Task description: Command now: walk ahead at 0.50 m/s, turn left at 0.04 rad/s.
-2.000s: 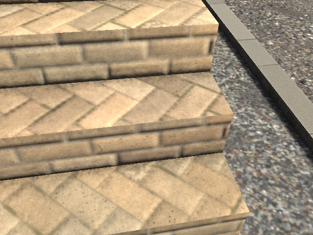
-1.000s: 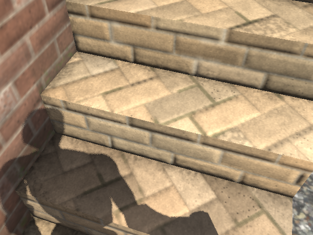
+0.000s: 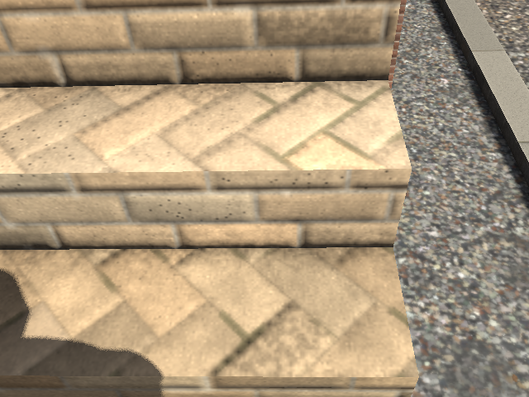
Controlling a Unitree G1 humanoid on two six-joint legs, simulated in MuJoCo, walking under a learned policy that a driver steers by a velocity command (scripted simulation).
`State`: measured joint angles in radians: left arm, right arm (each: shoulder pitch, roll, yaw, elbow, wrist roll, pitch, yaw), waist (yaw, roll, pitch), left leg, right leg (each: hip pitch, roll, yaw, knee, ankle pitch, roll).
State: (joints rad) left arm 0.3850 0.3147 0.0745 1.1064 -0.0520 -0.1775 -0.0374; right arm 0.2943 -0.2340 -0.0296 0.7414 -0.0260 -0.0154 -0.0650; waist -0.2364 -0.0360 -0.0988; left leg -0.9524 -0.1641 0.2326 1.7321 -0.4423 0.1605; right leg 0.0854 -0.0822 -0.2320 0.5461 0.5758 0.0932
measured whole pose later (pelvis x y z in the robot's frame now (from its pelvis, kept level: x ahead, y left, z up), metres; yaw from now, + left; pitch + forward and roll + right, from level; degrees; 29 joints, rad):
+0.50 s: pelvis +0.12 -0.03 +0.11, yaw +1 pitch +3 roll +1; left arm 0.52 0.19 0.00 1.15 0.05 -0.13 -0.04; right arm 0.13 -0.19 0.00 0.67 0.00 -0.01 -0.07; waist -0.09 0.02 -0.07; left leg -1.22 -0.08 0.12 2.09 -0.50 0.17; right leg 0.18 0.00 -0.30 0.26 -0.46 0.01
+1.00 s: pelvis +0.25 +0.03 +0.33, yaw +20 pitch +1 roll -6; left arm 0.16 0.04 -0.06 0.76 0.04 0.02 0.04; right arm 0.33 -0.16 -0.03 1.04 0.01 -0.10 -0.04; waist -0.04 0.06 -0.06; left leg -0.25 -0.11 -0.04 0.48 -0.24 0.19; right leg -1.36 -0.05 -0.12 2.15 -0.18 -0.04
